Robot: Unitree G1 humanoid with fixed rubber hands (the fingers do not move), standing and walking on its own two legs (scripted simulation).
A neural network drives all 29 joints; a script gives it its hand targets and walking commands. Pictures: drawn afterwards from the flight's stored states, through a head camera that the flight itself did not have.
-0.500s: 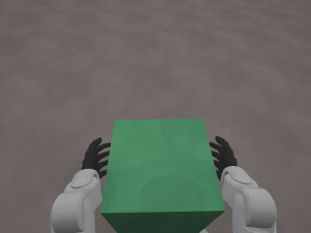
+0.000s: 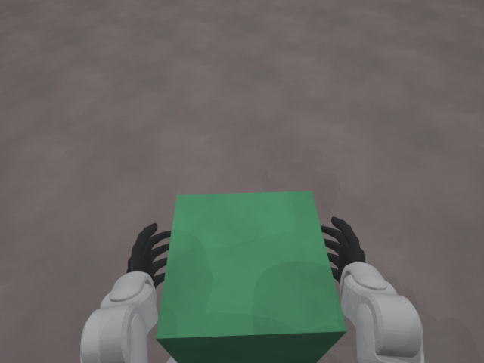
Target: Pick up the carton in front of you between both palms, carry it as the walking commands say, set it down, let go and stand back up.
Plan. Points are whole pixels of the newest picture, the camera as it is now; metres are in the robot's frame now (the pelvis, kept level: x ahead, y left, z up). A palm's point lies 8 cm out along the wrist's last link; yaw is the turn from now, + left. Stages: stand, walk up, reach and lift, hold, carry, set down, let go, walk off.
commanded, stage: carry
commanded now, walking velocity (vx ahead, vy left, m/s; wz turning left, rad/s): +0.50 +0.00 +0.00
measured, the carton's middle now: (246, 287) +0.23 +0.01 -0.01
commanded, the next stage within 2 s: none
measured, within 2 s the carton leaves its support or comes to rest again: neither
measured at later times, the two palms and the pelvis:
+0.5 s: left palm (157, 119) +0.57 +0.19 +0.08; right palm (296, 117) +0.55 -0.11 +0.09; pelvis +0.33 +0.06 +0.00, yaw -3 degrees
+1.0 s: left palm (185, 69) +0.80 +0.16 +0.07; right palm (294, 66) +0.80 -0.14 +0.06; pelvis +0.56 +0.01 -0.01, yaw -1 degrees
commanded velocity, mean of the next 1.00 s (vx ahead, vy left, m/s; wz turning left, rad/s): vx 0.22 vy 0.00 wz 0.00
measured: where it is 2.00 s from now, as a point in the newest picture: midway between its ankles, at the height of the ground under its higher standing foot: (242, 274)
